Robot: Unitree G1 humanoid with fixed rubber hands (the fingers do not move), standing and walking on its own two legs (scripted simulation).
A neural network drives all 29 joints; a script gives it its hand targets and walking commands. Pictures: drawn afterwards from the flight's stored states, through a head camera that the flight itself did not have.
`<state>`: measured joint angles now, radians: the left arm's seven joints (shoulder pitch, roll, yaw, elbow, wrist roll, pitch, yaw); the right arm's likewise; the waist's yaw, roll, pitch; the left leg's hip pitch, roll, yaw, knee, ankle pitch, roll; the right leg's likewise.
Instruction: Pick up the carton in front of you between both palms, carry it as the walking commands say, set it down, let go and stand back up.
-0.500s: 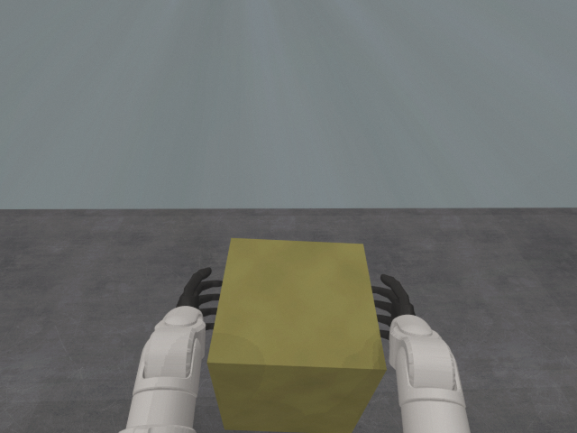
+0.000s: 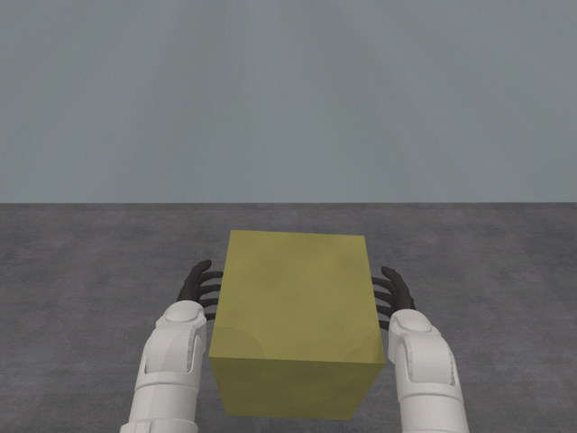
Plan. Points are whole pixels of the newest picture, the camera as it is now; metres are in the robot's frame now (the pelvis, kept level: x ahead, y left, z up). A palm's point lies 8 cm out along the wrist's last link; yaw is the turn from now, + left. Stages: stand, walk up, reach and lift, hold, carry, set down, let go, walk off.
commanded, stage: carry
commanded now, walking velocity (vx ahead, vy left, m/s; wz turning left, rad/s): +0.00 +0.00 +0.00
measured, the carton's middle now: (292, 328) +0.32 +0.00 -0.05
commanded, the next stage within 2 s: hold in 0.04 s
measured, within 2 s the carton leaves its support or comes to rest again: neither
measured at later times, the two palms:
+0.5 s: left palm (173, 334) +0.25 +0.16 +0.06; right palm (396, 316) +0.29 -0.14 +0.06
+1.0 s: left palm (192, 314) +0.28 +0.14 +0.04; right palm (397, 300) +0.32 -0.15 +0.04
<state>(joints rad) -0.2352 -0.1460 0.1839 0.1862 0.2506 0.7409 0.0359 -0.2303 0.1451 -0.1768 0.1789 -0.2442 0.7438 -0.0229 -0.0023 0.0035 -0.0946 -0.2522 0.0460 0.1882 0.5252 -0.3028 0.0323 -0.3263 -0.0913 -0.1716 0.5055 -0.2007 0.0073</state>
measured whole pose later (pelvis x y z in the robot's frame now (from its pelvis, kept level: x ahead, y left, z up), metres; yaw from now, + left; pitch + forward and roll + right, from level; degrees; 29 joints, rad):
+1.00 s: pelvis -0.01 -0.04 +0.00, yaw +9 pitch -6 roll +0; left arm -0.47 -0.21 0.45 0.49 0.41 0.61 -0.02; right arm -0.47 0.21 -0.44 0.45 -0.41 0.63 0.03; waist -0.03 0.02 0.05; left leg -0.14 -0.02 -0.10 0.50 -0.26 -0.01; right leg -0.16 0.03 0.02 0.48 -0.22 -0.02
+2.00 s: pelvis -0.07 -0.04 -0.22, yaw +9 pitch +45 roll +2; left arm -1.02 -0.04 0.42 0.70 0.21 0.27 0.09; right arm -0.95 0.03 -0.52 0.57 -0.24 0.31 -0.02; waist -0.09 0.07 -0.14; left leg -1.83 -0.13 -0.08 1.54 -0.50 -0.05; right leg -1.87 0.08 0.08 1.53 -0.45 0.04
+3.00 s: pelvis -0.08 -0.04 -0.38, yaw +10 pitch +42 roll -1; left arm -1.53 0.23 0.14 1.04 0.00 0.24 0.17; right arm -1.33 -0.17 -0.50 0.79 -0.08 0.28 -0.04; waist -0.16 0.05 0.29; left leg -2.22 -0.20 -0.07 2.14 -0.65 -0.07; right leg -2.24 0.06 0.04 2.11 -0.60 0.06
